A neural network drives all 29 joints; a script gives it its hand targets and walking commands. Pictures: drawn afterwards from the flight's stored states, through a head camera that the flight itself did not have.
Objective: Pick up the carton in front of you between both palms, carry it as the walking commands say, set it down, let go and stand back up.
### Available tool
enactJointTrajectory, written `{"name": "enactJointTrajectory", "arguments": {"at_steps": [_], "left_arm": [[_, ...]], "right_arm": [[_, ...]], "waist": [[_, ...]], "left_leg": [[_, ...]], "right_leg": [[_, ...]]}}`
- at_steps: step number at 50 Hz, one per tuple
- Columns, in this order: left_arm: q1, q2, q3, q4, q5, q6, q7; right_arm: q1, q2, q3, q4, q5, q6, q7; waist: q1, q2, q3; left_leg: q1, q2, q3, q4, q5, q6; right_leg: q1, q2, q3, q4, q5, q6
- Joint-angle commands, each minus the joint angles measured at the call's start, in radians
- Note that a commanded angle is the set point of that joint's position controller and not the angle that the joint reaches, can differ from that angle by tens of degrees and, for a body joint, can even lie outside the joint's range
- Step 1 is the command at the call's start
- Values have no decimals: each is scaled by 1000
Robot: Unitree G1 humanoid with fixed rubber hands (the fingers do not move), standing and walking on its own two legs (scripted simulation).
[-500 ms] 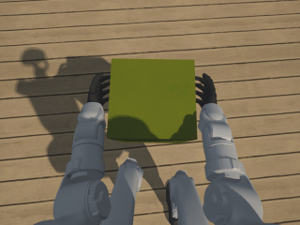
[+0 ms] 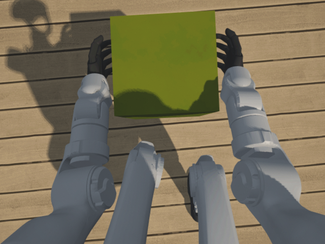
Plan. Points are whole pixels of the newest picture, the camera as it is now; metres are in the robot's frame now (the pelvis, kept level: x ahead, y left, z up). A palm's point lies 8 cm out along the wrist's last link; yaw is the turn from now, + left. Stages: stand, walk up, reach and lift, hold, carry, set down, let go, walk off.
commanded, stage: set down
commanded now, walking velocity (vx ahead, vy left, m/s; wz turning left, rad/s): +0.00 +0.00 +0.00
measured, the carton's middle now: (165, 78) +0.48 +0.09 -0.19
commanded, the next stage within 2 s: none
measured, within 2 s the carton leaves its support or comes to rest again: rests again in 1.08 s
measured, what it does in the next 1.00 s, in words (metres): lowers itself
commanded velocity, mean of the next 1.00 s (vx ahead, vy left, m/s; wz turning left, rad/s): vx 0.00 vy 0.00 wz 0.00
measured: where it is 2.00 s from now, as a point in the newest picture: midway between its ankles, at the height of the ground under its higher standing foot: (167, 193)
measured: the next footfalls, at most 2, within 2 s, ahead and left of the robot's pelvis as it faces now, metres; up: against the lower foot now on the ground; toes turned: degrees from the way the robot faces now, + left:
none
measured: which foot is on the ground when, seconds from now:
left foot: down 0.00-1.00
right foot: down 0.00-1.00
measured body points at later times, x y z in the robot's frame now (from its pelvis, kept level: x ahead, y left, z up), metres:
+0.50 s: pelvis -0.01 -0.01 -0.08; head +0.35 +0.02 +0.20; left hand +0.48 +0.25 -0.24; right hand +0.55 -0.05 -0.24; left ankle +0.12 +0.13 -0.44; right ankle +0.08 -0.12 -0.44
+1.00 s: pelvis -0.01 -0.01 -0.08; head +0.35 +0.02 +0.19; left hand +0.47 +0.24 -0.27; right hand +0.54 -0.06 -0.26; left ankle +0.12 +0.13 -0.44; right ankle +0.08 -0.12 -0.44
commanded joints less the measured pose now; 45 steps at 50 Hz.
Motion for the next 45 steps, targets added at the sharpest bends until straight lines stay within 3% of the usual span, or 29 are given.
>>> {"name": "enactJointTrajectory", "arguments": {"at_steps": [1,15,21,27,35,45], "left_arm": [[-642,-795,-466,-19,-87,-25,-205],[-817,-685,-430,14,-149,-32,-243],[-845,-682,-435,-11,-195,-36,-268],[-782,-669,-390,79,-161,-40,-288],[-806,-606,-340,98,-130,-61,-294],[-824,-532,-311,130,-117,-87,-274]], "right_arm": [[-572,874,403,-2,72,-18,175],[-761,806,446,34,138,-21,158],[-804,871,526,-19,174,-25,155],[-744,848,480,54,151,-31,169],[-726,784,413,124,121,-46,177],[-762,723,412,145,138,-64,197]], "waist": [[66,36,-1036],[125,-20,-1029],[159,-120,-1029],[155,-94,-880],[138,-73,-775],[153,-73,-698]], "left_leg": [[788,-40,185,-77,268,0],[657,-5,216,104,299,1],[605,-3,206,151,377,10],[513,3,211,171,352,23],[436,6,201,181,312,29],[431,12,185,196,302,40]], "right_leg": [[281,55,-129,-150,169,-28],[260,44,-132,21,202,-28],[284,36,-137,64,295,-22],[201,34,-119,62,287,-29],[137,37,-104,70,263,-44],[78,30,-96,93,232,-48]]}}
